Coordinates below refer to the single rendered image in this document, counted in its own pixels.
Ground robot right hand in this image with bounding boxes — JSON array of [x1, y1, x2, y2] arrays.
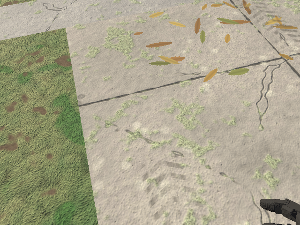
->
[[260, 199, 300, 225]]

